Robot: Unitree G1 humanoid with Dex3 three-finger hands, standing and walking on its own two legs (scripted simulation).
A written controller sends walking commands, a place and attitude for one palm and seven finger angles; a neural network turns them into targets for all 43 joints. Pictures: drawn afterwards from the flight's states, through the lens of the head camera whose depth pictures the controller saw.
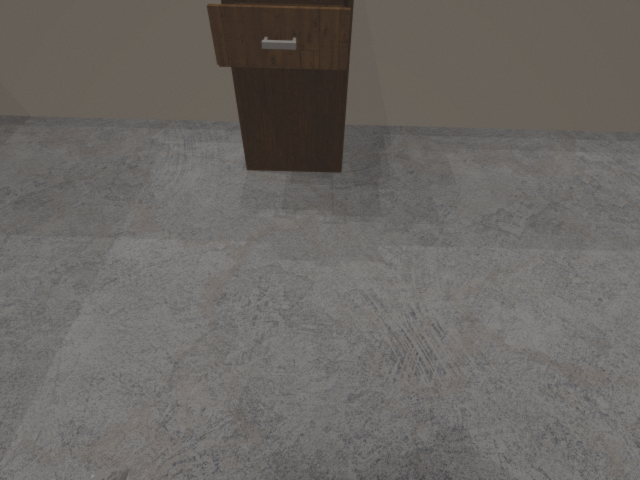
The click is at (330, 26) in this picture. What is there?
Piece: drawer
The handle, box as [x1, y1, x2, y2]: [261, 37, 295, 49]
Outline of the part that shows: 261,42 262,48 295,49 295,38 293,37 292,41 268,40 267,37 264,37 264,39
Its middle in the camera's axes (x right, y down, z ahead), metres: -0.13 -0.63 +1.23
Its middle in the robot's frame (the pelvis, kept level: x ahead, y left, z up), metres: +1.33 +0.21 -0.01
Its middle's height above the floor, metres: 0.76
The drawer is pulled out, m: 0.29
